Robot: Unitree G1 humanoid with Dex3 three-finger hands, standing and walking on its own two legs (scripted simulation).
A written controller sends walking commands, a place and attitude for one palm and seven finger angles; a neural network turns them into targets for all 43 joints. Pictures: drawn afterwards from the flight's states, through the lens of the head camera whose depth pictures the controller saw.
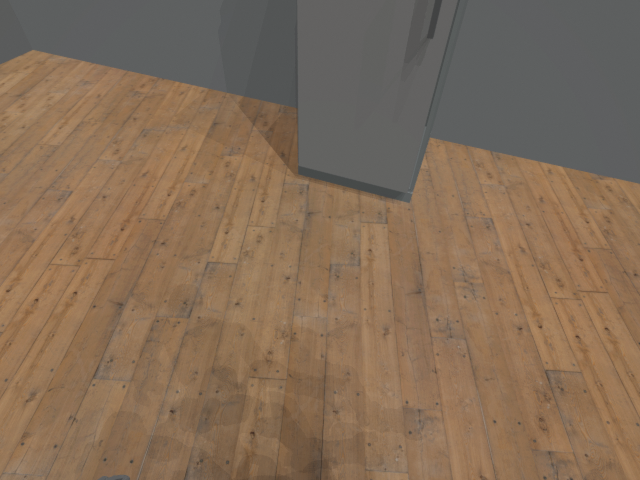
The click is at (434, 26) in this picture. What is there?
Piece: fridge door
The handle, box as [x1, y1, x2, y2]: [427, 0, 441, 38]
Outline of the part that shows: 441,0 435,0 427,37 432,38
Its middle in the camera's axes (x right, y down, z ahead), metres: +0.37 -0.80 +1.13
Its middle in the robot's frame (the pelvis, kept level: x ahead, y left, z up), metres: +1.42 -0.28 +0.20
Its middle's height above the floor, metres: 0.97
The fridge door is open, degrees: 0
